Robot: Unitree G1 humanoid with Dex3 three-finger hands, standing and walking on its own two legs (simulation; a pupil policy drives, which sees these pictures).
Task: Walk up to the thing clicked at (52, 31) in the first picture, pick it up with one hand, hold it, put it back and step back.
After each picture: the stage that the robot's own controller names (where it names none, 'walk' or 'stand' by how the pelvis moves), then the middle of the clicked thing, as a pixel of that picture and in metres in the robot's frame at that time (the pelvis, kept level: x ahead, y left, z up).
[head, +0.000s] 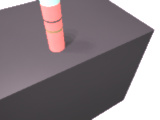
stand; (53, 24) +0.57 +0.14 +0.12
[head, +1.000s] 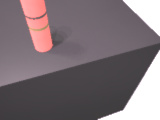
rise first; (37, 20) +0.51 +0.19 +0.15
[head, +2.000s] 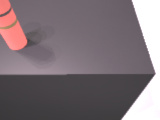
rise first; (4, 17) +0.49 +0.29 +0.15
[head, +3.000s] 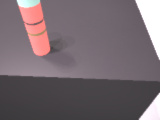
stand; (35, 25) +0.53 +0.20 +0.14
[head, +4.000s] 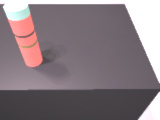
stand; (26, 37) +0.49 +0.22 +0.12
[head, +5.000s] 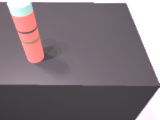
stand; (29, 33) +0.51 +0.22 +0.12
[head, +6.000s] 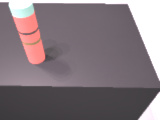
stand; (30, 35) +0.50 +0.21 +0.12
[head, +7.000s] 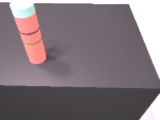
stand; (31, 35) +0.50 +0.21 +0.12
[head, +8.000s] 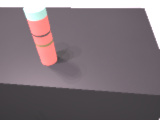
rise first; (43, 37) +0.50 +0.20 +0.12
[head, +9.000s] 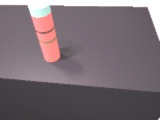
go down; (46, 34) +0.52 +0.20 +0.12
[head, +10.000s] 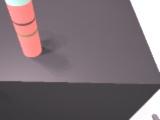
go down; (25, 25) +0.51 +0.18 +0.13
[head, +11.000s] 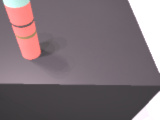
go down; (24, 27) +0.51 +0.19 +0.14
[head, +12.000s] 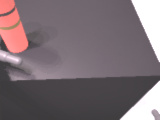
close in; (5, 16) +0.50 +0.21 +0.17
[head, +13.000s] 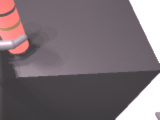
lift; (5, 16) +0.49 +0.20 +0.17
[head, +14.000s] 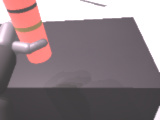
lift; (26, 17) +0.34 +0.15 +0.34
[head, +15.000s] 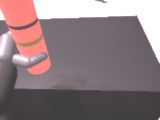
hold; (26, 31) +0.33 +0.15 +0.30
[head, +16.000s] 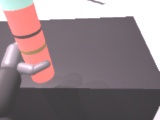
hold; (31, 40) +0.34 +0.15 +0.27
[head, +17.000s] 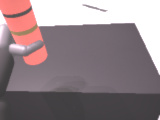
crouch; (21, 20) +0.34 +0.16 +0.34
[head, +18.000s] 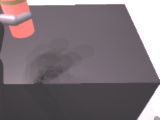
crouch; out of the picture +0.47 +0.19 +0.32
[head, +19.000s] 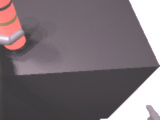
lower; (1, 11) +0.50 +0.19 +0.17
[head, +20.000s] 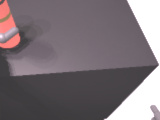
lower; out of the picture +0.51 +0.20 +0.18
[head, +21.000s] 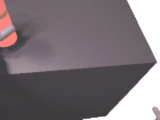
lower; out of the picture +0.51 +0.21 +0.18
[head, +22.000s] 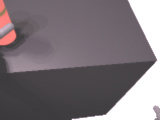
lower; out of the picture +0.52 +0.21 +0.18
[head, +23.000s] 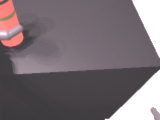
draw back; out of the picture +0.51 +0.20 +0.18
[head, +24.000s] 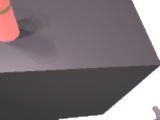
rise; out of the picture +0.51 +0.20 +0.18
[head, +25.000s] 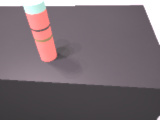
sink last; (42, 32) +0.51 +0.20 +0.15
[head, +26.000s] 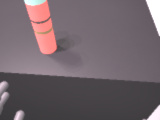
stand; (42, 24) +0.53 +0.19 +0.14
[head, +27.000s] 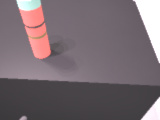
stand; (36, 28) +0.52 +0.20 +0.13
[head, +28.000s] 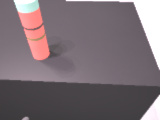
stand; (34, 30) +0.52 +0.20 +0.13
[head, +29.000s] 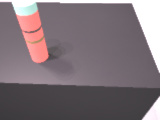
stand; (33, 33) +0.51 +0.20 +0.13
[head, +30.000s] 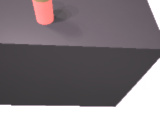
walk; out of the picture +0.62 +0.16 +0.14
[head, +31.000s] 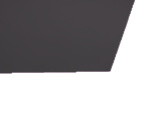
walk; out of the picture +0.93 +0.25 +0.16
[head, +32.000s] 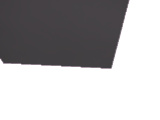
stand; out of the picture +1.19 +0.21 +0.14
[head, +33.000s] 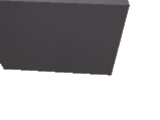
stand; out of the picture +1.17 +0.19 +0.12
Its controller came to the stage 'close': yes
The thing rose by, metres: 0.22
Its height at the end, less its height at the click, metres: +0.00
